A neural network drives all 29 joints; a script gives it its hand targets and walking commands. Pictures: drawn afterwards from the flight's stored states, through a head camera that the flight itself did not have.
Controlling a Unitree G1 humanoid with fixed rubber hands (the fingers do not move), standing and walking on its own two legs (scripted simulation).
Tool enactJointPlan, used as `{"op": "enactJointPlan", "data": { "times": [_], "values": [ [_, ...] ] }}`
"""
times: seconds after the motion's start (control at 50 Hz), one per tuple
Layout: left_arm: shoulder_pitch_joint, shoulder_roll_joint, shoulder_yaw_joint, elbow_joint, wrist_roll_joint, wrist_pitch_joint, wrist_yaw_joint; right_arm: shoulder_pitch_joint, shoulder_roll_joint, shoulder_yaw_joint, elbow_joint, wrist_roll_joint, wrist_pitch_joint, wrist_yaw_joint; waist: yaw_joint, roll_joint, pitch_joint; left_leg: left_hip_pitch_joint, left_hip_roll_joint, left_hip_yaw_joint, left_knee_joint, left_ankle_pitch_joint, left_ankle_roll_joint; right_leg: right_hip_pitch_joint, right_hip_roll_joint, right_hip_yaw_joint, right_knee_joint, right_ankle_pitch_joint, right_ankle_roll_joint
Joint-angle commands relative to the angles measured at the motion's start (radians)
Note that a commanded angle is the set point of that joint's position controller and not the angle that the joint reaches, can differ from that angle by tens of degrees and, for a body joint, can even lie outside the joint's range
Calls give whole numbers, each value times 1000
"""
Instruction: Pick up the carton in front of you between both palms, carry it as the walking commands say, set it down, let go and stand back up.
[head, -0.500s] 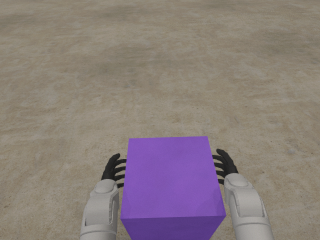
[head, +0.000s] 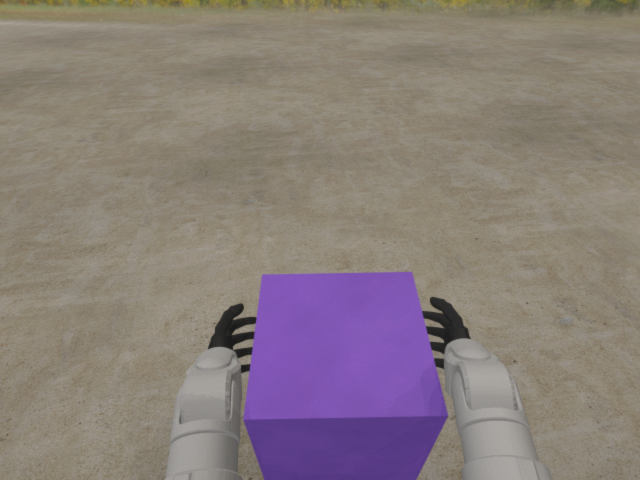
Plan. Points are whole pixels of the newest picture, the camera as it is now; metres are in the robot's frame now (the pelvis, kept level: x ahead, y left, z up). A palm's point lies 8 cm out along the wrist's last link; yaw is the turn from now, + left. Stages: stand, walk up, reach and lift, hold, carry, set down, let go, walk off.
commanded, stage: hold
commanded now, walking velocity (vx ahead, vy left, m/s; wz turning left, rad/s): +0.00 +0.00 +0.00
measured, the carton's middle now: (338, 383) +0.30 +0.00 -0.03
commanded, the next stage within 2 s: set down in 0.34 s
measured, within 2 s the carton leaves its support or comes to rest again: neither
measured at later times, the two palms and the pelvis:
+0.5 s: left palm (228, 338) +0.32 +0.15 +0.05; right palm (449, 332) +0.32 -0.15 +0.05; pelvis +0.03 +0.00 +0.00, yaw -1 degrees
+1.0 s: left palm (243, 379) +0.38 +0.16 -0.15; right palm (412, 377) +0.37 -0.14 -0.14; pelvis -0.01 +0.00 -0.06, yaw +0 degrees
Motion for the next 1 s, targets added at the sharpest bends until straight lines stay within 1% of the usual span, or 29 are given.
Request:
{"op": "enactJointPlan", "data": {
  "times": [0.0, 0.08, 0.16, 0.24, 0.38, 0.42, 0.46, 0.5, 0.58, 0.66, 0.7, 0.74, 0.76, 0.82, 0.86, 0.92, 0.98],
  "values": [
    [-525, -977, -528, 2, -277, -43, -277, -527, 969, 515, 1, 268, -39, 279, -1, 23, -166, 122, -33, -60, -86, -152, 1, -147, 32, 38, -135, -155, -36],
    [-537, -979, -512, 26, -271, -41, -279, -543, 966, 500, 21, 263, -38, 284, 1, 33, -161, 118, -23, -69, -101, -162, -1, -139, 37, 35, -129, -143, -33],
    [-536, -976, -504, 32, -269, -38, -277, -540, 961, 488, 25, 257, -33, 280, 1, 34, -162, 126, -19, -71, -106, -124, -5, -131, 41, 34, -127, -108, -30],
    [-522, -969, -506, 19, -271, -35, -270, -522, 955, 487, 11, 255, -28, 271, 0, 31, -181, 151, -21, -69, -100, -35, -9, -114, 47, 34, -126, -45, -25],
    [-483, -947, -524, -33, -281, -36, -249, -474, 948, 501, -37, 260, -25, 249, 3, 24, -232, 192, -31, -68, -83, 153, -17, -60, 54, 39, -119, 112, -9],
    [-489, -930, -504, -24, -268, -43, -245, -475, 944, 485, -27, 249, -29, 240, 7, 19, -222, 183, -35, -64, -78, 162, -16, -57, 54, 40, -114, 126, -4],
    [-514, -909, -468, 11, -245, -59, -244, -495, 942, 452, 8, 228, -42, 233, 11, 14, -199, 158, -39, -58, -71, 132, -13, -71, 53, 41, -106, 108, -2],
    [-558, -887, -416, 71, -213, -85, -248, -533, 944, 402, 67, 197, -64, 226, 13, 7, -174, 124, -43, -51, -56, 85, -6, -98, 52, 40, -92, 75, 0],
    [-663, -819, -273, 211, -114, -165, -246, -625, 928, 266, 205, 107, -136, 202, 15, -7, -138, 14, -50, -44, 13, 23, 10, -185, 52, 39, -37, 30, 3],
    [-674, -689, -131, 299, -12, -274, -224, -641, 817, 133, 266, 18, -238, 156, 22, 5, -145, -121, -62, -38, 94, 66, 20, -268, 64, 38, 40, 83, 8],
    [-658, -633, -94, 317, 14, -337, -216, -630, 758, 102, 274, -1, -305, 140, 21, 9, -183, -184, -71, -32, 139, 112, 16, -319, 73, 34, 85, 130, 16],
    [-654, -620, -96, 335, 18, -401, -214, -638, 745, 113, 277, -1, -374, 127, 21, 2, -250, -231, -79, -28, 185, 156, 11, -364, 82, 27, 137, 177, 22],
    [-661, -630, -114, 339, 12, -435, -215, -646, 755, 130, 277, 5, -409, 123, 19, 3, -295, -249, -83, -25, 211, 179, 7, -384, 86, 24, 163, 199, 25],
    [-717, -679, -197, 345, -31, -526, -220, -692, 800, 212, 277, 40, -501, 116, 16, 14, -455, -314, -89, -23, 304, 250, -3, -460, 99, 18, 252, 254, 32],
    [-757, -712, -255, 339, -65, -571, -222, -732, 834, 284, 269, 75, -549, 110, 24, 22, -588, -361, -91, -24, 372, 303, -8, -506, 106, 16, 318, 299, 39],
    [-824, -749, -353, 300, -109, -612, -223, -802, 871, 398, 221, 124, -595, 102, 26, 30, -836, -395, -94, -29, 476, 399, -15, -571, 116, 8, 418, 381, 48],
    [-873, -767, -421, 261, -149, -613, -218, -861, 885, 468, 170, 160, -597, 98, 23, 31, -1027, -423, -98, -27, 557, 435, -19, -664, 126, -6, 500, 372, 54]
  ]
}}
